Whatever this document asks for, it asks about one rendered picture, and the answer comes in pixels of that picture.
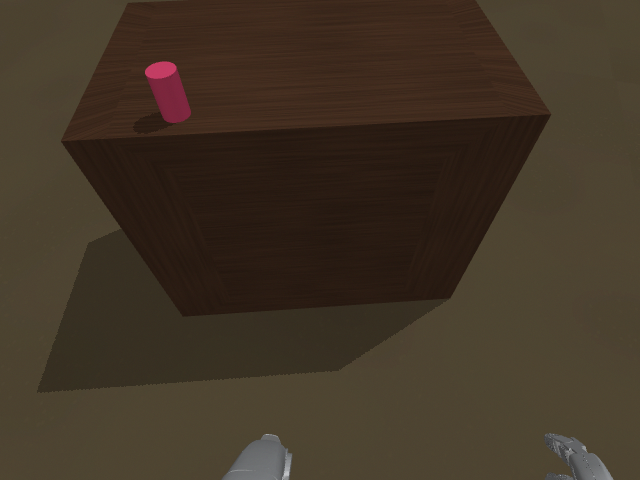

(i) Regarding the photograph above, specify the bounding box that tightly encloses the can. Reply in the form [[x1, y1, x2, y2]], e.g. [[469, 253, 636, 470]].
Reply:
[[145, 61, 191, 123]]

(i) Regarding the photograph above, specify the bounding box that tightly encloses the right robot hand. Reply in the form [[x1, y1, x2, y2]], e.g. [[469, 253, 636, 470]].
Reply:
[[544, 433, 613, 480]]

